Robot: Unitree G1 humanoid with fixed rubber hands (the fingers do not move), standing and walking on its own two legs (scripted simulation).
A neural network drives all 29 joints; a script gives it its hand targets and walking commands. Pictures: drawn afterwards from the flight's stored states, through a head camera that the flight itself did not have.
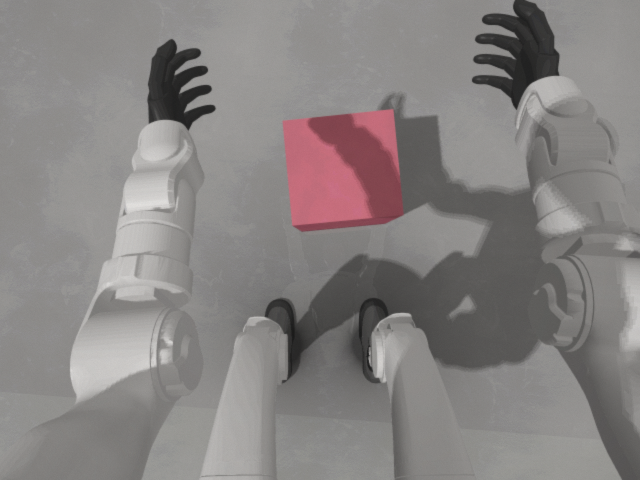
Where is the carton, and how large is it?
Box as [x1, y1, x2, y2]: [283, 109, 403, 231]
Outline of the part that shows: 392,109 283,121 292,225 303,231 377,224 387,222 403,214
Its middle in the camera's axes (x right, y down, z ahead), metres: +0.05 -0.14 +0.85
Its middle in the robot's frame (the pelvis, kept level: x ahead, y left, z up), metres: +0.50 -0.03 -0.52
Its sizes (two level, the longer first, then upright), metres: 0.210 0.200 0.250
